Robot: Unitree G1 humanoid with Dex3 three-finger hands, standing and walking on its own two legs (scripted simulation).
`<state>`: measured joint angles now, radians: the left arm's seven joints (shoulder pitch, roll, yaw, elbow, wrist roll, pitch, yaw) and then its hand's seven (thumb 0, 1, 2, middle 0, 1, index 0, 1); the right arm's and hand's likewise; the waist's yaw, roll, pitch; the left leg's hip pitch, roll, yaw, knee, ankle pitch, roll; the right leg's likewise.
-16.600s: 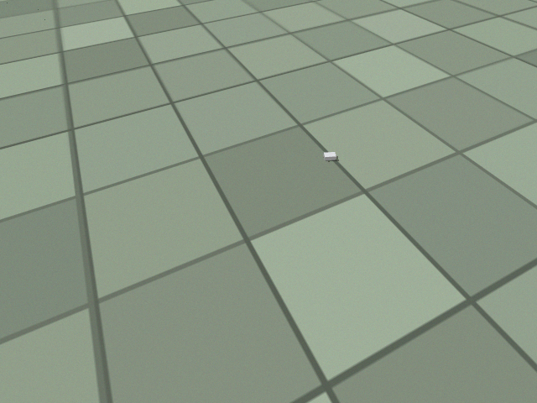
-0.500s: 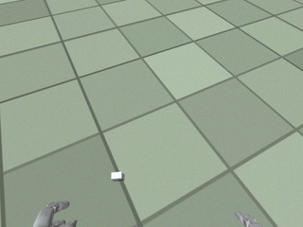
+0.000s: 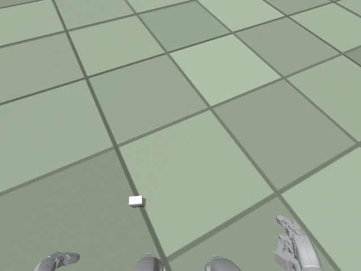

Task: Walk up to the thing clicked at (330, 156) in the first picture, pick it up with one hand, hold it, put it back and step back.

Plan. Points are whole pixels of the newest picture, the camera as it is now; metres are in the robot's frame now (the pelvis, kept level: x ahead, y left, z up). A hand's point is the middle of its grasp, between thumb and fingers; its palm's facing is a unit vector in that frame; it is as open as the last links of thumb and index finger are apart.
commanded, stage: rise first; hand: left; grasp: from above
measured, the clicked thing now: (135, 200) +0.49 +0.22 -0.69
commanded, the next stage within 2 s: none
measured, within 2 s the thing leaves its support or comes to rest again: neither
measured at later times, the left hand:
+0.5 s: hand out of the picture +0.14 +0.27 -0.20, palm faces -0.29 -0.79 -0.54, open 11.8 cm
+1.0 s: hand (101, 230) +0.30 +0.28 -0.39, palm faces -0.50 -0.26 -0.82, open 11.5 cm
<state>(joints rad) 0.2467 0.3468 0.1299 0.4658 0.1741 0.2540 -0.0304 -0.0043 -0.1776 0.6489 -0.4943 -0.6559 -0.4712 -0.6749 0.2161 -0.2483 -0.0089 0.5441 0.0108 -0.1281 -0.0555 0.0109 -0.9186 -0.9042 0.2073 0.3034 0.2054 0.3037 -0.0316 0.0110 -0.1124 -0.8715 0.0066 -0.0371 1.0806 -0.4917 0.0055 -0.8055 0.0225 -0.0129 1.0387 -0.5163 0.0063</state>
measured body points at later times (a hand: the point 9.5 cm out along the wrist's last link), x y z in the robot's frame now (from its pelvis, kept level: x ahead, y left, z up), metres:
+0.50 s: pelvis -0.02 +0.00 -0.06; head +0.11 +0.01 +0.37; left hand +0.16 +0.31 -0.16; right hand +0.16 -0.25 -0.15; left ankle +0.02 +0.11 -0.66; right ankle -0.01 -0.13 -0.66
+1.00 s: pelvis -0.08 -0.01 -0.26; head +0.13 +0.01 +0.14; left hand +0.32 +0.30 -0.35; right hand +0.04 -0.28 -0.40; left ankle +0.01 +0.11 -0.66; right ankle -0.01 -0.13 -0.66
